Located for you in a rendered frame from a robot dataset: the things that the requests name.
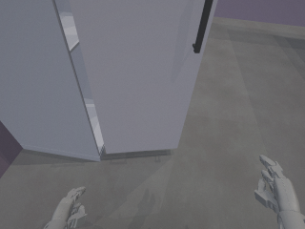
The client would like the robot right forearm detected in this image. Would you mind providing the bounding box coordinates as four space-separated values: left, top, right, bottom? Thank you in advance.
276 210 305 229

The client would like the robot right hand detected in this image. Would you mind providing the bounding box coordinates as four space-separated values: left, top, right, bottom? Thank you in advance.
254 155 301 214

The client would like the handle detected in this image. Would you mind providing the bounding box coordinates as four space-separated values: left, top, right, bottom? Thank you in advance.
193 0 214 53

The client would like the robot left forearm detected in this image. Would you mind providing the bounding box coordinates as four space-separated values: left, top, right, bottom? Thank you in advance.
44 219 68 229

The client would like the robot left hand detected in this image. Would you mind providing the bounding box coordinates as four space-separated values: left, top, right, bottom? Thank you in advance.
51 186 87 229

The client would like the fridge door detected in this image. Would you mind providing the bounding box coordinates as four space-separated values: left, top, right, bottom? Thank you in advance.
69 0 218 154

